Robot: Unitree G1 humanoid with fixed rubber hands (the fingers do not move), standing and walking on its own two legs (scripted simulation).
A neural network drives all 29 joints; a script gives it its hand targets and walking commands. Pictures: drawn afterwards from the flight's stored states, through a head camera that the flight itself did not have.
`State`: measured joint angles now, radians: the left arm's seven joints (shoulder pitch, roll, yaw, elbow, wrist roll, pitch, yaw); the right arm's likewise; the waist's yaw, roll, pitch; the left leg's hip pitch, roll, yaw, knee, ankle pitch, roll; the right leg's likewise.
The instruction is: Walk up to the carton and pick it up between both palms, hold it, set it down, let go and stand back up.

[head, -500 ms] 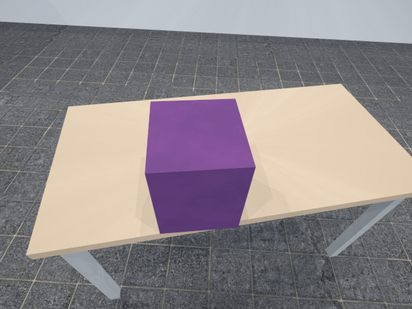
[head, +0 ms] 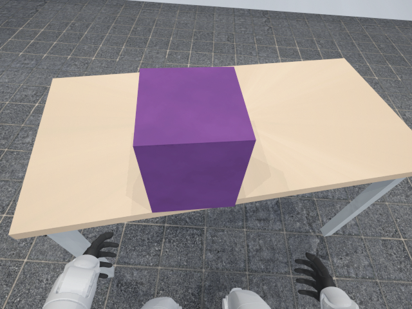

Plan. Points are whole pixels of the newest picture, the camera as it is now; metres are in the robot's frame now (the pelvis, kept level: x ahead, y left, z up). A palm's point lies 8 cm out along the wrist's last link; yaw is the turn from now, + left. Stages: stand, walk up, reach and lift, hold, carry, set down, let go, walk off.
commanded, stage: reach and lift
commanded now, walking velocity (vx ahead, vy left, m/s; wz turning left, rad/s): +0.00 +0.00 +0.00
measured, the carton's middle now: (191, 143) +0.45 +0.04 +0.04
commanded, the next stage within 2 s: none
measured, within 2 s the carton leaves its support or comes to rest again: neither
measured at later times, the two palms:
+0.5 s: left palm (91, 273) +0.19 +0.21 -0.05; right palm (323, 296) +0.16 -0.23 -0.06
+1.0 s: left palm (85, 268) +0.20 +0.22 -0.02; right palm (318, 276) +0.19 -0.21 -0.03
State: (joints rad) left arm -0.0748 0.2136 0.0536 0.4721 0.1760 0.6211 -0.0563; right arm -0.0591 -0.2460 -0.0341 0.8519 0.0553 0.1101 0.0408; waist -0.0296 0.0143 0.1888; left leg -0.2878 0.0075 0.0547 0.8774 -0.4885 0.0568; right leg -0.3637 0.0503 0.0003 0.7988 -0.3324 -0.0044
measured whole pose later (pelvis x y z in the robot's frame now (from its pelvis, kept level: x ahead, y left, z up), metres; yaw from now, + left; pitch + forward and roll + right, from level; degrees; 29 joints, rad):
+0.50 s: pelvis +0.02 -0.03 +0.03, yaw +2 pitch -7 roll -1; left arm 0.09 0.22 0.06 0.50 0.08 0.29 -0.02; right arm 0.19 -0.09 -0.01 0.68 -0.03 -0.10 -0.04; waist -0.03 -0.02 0.14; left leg -0.12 0.00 0.01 0.59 -0.35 0.02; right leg -0.19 0.05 -0.04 0.54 -0.23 -0.04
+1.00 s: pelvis +0.03 -0.03 +0.04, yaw +2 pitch -8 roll -1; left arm 0.18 0.24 0.05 0.54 -0.01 -0.03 -0.04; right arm 0.24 -0.05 0.02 0.67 0.04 -0.26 -0.07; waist 0.01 -0.03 0.09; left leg -0.01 0.01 0.01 0.45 -0.31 0.01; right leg -0.08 0.05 -0.04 0.41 -0.20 -0.05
